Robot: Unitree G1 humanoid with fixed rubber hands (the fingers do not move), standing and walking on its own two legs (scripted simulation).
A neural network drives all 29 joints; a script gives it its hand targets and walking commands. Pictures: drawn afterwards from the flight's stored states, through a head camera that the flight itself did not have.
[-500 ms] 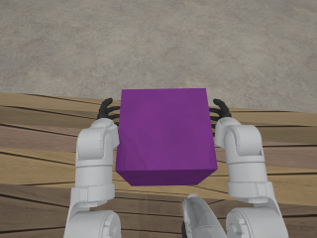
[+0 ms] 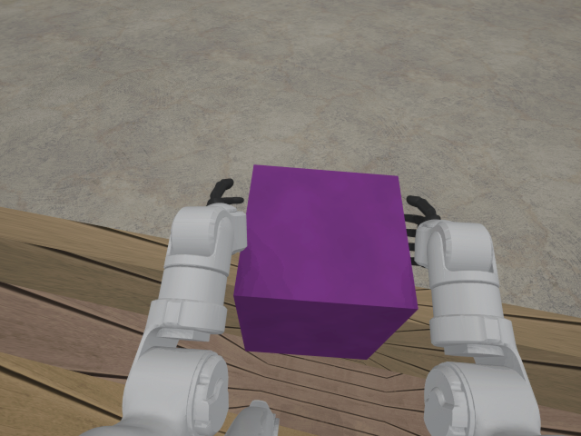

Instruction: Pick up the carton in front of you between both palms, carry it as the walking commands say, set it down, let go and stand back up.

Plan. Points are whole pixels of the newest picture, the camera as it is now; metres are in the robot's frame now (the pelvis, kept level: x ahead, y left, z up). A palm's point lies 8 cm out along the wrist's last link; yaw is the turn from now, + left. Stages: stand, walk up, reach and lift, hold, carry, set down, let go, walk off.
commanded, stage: carry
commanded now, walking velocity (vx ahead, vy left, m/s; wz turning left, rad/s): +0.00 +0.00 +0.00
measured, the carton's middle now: (315, 270) +0.37 +0.03 +0.00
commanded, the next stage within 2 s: none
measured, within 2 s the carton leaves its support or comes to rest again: neither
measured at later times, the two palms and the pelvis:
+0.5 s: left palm (259, 161) +0.78 +0.19 -0.13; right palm (367, 156) +0.81 -0.09 -0.11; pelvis +0.44 +0.04 -0.20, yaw +2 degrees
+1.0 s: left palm (285, 122) +1.27 +0.18 -0.33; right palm (356, 135) +1.23 -0.10 -0.34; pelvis +0.89 +0.07 -0.41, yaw +0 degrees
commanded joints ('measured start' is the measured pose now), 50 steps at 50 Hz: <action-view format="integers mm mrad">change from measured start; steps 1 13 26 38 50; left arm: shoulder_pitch -496 -499 -444 -564 -420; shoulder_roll -1253 -1147 -1082 -1258 -1071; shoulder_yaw -421 -427 -726 -579 -323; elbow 41 -144 -275 -56 -99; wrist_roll -351 -207 -312 -438 -199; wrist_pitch -5 -137 -146 -122 -101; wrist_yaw -564 -533 -527 -600 -528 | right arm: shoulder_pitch -842 -821 -443 -734 -897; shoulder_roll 1093 1259 1097 989 1202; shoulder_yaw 582 637 611 494 757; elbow -113 -163 -33 -173 -248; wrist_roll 456 594 348 300 610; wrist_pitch -72 -191 -181 -196 -139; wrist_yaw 257 305 262 239 268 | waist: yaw -211 -219 29 -68 -244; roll -11 152 -123 -96 -66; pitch -436 -582 -566 -384 -470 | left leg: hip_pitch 775 807 -409 606 646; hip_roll -61 187 -65 -87 115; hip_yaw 104 -367 -108 110 -513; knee -235 30 1015 -287 53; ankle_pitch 7 219 -807 216 89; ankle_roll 52 204 -30 -7 267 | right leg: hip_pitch -187 -569 782 -83 -386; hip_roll -70 -83 -387 -44 -44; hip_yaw -37 93 660 93 83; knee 367 34 -405 -24 -121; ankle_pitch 721 556 1391 818 577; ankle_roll -25 2 -312 -45 25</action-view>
